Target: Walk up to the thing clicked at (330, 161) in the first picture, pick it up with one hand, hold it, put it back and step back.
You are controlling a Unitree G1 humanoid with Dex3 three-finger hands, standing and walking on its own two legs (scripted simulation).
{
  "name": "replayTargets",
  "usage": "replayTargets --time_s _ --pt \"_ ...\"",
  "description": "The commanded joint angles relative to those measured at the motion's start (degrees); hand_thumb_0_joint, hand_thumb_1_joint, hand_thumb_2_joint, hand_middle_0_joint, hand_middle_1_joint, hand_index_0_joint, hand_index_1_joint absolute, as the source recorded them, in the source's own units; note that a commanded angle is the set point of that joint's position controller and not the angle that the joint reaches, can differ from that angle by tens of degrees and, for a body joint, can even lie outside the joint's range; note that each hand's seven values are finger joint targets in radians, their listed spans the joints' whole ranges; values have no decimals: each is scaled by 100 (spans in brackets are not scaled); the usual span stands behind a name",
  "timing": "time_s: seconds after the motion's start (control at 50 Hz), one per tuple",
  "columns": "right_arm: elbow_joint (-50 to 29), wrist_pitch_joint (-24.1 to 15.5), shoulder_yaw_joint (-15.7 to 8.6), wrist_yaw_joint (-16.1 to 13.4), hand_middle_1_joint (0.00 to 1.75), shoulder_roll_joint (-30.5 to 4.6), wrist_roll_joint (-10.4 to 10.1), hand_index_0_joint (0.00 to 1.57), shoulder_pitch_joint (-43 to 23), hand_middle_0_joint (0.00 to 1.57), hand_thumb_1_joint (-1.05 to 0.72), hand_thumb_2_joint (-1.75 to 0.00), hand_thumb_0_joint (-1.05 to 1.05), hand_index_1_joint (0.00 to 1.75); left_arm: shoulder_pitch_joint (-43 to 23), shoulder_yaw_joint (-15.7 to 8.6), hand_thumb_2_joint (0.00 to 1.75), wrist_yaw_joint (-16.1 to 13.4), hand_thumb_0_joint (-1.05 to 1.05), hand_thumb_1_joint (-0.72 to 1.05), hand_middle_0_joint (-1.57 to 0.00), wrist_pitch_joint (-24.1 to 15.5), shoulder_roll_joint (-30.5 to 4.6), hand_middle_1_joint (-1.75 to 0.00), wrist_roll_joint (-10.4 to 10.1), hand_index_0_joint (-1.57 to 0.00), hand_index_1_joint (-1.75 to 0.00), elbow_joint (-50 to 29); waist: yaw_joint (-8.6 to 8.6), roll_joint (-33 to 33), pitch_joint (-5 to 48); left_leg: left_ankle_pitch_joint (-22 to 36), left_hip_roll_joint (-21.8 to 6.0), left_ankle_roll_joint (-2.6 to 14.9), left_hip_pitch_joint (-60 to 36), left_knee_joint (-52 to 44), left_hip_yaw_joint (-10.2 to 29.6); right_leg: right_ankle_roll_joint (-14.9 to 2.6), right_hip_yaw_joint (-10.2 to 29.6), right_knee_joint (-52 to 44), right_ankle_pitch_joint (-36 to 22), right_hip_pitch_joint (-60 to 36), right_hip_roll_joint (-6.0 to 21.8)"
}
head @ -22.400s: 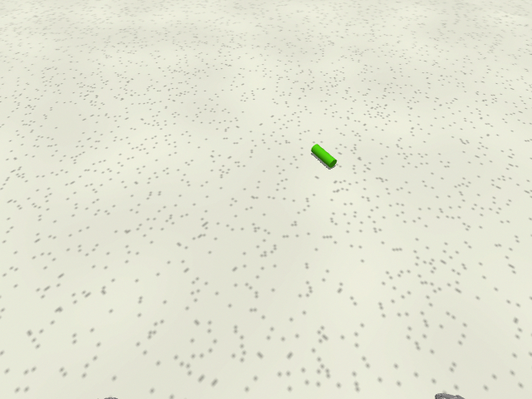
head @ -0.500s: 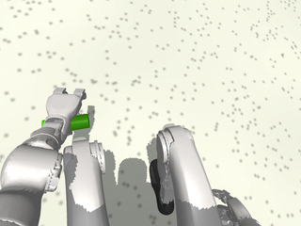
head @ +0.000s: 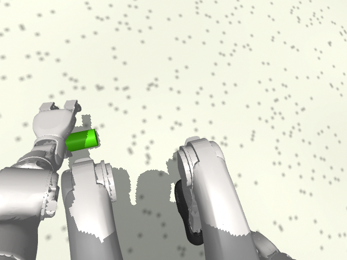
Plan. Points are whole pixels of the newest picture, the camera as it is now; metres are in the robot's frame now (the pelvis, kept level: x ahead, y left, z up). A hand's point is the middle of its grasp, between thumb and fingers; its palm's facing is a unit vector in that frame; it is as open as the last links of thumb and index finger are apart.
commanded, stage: rest palm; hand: left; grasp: from above
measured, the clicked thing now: (69, 142) +0.39 +0.22 -0.29
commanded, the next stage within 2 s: close in 1.34 s
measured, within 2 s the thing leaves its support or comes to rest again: neither
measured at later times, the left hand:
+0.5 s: hand (63, 135) +0.41 +0.22 -0.23, palm faces -0.45 -0.08 -0.89, open 13.5 cm
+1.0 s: hand (60, 140) +0.39 +0.22 -0.23, palm faces -0.38 -0.04 -0.93, open 13.4 cm
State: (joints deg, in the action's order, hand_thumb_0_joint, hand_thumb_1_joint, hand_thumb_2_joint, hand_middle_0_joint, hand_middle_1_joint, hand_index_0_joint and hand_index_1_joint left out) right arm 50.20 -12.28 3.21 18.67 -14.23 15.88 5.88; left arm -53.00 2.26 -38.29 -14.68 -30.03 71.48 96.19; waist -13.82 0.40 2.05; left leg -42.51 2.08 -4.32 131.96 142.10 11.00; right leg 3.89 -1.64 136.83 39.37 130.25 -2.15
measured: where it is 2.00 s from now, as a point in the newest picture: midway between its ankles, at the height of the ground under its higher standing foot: (151, 237)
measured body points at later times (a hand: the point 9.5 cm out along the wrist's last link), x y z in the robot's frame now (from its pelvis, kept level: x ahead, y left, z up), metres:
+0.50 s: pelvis -0.01 +0.01 +0.00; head +0.24 +0.09 +0.37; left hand +0.43 +0.22 -0.18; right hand +0.04 -0.26 -0.09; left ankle +0.06 +0.14 -0.28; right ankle +0.10 -0.13 -0.28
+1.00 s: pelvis -0.02 +0.01 +0.00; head +0.22 +0.10 +0.37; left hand +0.41 +0.22 -0.18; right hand +0.05 -0.26 -0.08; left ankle +0.06 +0.14 -0.28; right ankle +0.10 -0.13 -0.28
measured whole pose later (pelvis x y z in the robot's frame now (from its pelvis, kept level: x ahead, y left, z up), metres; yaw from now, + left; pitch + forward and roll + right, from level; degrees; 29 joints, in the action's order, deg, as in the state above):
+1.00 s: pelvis -0.02 +0.01 +0.00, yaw -4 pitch +28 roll -11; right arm 49.9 -20.4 5.8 24.4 -17.7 16.8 1.6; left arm -53.7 1.7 -50.5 -9.7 -35.9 74.5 102.4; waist -17.2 4.1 -3.0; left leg -39.8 2.7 -4.3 131.3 142.9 15.0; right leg 4.1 -5.2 134.0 35.9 127.4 -3.0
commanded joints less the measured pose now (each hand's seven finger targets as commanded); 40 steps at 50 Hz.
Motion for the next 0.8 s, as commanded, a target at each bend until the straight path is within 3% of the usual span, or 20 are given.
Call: replayTargets --time_s 0.0,0.06,0.1,0.14,0.22,0.26,0.34,0.42,0.46,0.5,0.52,0.56,0.58,0.62,0.66,0.7,0.78 --pt "-64 -45 -319 27 30 -1513 44 20 988 20 -90 -90 0 30 -1208 -178 82 -694 0 -32 -25 -151 -251 -82 469 -24 -82 -38 -477 -1157 3234 979 43 461 -2293 -1431 -945 -553 -1007 -1348 -1210 -1944 -244" --pt "-83 -76 -557 31 30 -1703 62 20 857 20 -90 -90 0 30 -1175 -222 83 -1094 0 -35 -21 33 -457 -86 701 -21 -86 36 -485 -1182 2998 498 31 447 -2210 -1562 -916 -572 -937 -1542 -643 -1735 -289" --pt "-158 -142 -554 59 30 -1757 75 20 817 20 -90 -90 0 30 -1497 -221 82 -1298 0 -34 -20 196 -405 -87 667 -21 -86 24 -604 -1286 2842 387 32 426 -2170 -1670 -918 -558 -884 -1692 -469 -1763 -275" --pt "-96 -187 -547 90 30 -1667 108 20 674 20 -90 -90 0 30 -1618 -92 81 -1396 0 -34 -22 392 -259 -85 499 -22 -85 -98 -614 -1319 2907 313 13 426 -2156 -1698 -931 -578 -820 -1769 -402 -1766 -267" --pt "-28 -299 -589 184 30 -1774 95 20 798 20 -90 -90 0 30 -1733 -28 85 -1296 0 -38 -19 625 -38 -85 130 -19 -86 -22 -730 -1443 3102 507 -68 406 -2257 -1610 -817 -563 -884 -1681 -701 -1648 -211" --pt "39 -392 -460 256 30 -1685 116 20 852 20 -91 -91 0 30 -1854 71 85 -1107 0 -38 -19 667 131 -86 -12 -19 -86 -68 -837 -1546 3138 763 -90 391 -2470 -1503 -777 -531 -970 -1562 -1072 -1650 -149" --pt "68 -512 -312 298 30 -1749 146 20 797 20 -91 -91 0 30 -1704 106 87 -734 0 -41 -19 562 -3 -87 -179 -18 -88 77 -768 -1484 3189 1203 -54 390 -2547 -1338 -786 -497 -1062 -1486 -1526 -1993 -196" --pt "49 -624 -204 405 30 -1817 207 20 774 20 -91 -91 0 30 -1216 6 90 -656 0 -45 -16 432 -230 -89 -50 -14 -90 336 -601 -1767 3122 1310 -51 337 -2729 -1429 -748 -524 -1159 -1337 -1606 -2044 -238" --pt "4 -616 -162 414 30 -1821 182 20 610 20 -91 -91 0 30 -724 -175 89 -757 0 -45 -17 390 -339 -89 -5 -15 -90 450 -386 -1732 3126 1203 -42 337 -2637 -1521 -741 -554 -1180 -1338 -1515 -2079 -297" --pt "-89 -651 -113 485 30 -1860 214 20 613 20 -91 -91 0 30 -699 -245 87 -845 0 -43 -18 359 -344 -88 93 -17 -89 396 -445 -1798 3077 1338 -51 320 -2682 -1535 -757 -540 -1192 -1326 -1628 -2185 -310" --pt "-38 -641 -142 515 30 -1872 223 20 552 20 -92 -91 0 30 -705 -164 86 -893 0 -41 -20 336 -310 -86 132 -19 -87 304 -441 -1808 3112 1325 -54 324 -2648 -1525 -743 -560 -1191 -1299 -1616 -2138 -341" --pt "-101 -659 -124 561 30 -1872 196 20 614 20 -91 -91 0 30 -807 -180 84 -956 0 -38 -23 330 -266 -83 159 -21 -85 282 -576 -1726 3072 1442 -77 323 -2649 -1467 -721 -535 -1223 -1308 -1736 -2163 -340" --pt "-13 -663 -185 574 30 -1934 186 20 594 20 -91 -91 0 30 -695 -126 82 -976 0 -35 -24 350 -203 -83 121 -23 -84 446 -576 -1653 2921 1275 -80 338 -2552 -1466 -692 -547 -1214 -1349 -1570 -2048 -357" --pt "-117 -746 -130 629 30 -1903 193 20 661 20 -92 -91 0 30 -1298 62 81 -996 0 -34 -22 271 -116 -86 63 -22 -86 2 -779 -1534 2910 1198 -72 373 -2453 -1382 -662 -518 -1220 -1472 -1500 -2100 -348" --pt "43 -733 -176 628 30 -1978 157 20 872 20 -92 -91 0 30 -1262 44 80 -1055 0 -33 -24 227 -170 -85 -8 -24 -85 33 -812 -1385 2969 1107 -61 409 -2367 -1352 -625 -516 -1182 -1567 -1363 -2180 -359" --pt "106 -795 -147 627 30 -1950 166 20 857 20 -92 -91 0 30 -1500 213 82 -1105 0 -36 -21 131 -40 -89 -88 -21 -89 -151 -875 -1378 3071 1034 -74 393 -2453 -1358 -552 -537 -1232 -1551 -1278 -2179 -351" --pt "22 -883 -119 602 30 -1974 128 20 708 20 -92 -91 0 30 -1726 247 85 -1209 0 -39 -19 68 -197 -91 -27 -18 -91 -285 -890 -1494 3076 880 -81 347 -2588 -1388 -507 -553 -1250 -1512 -1123 -2075 -285"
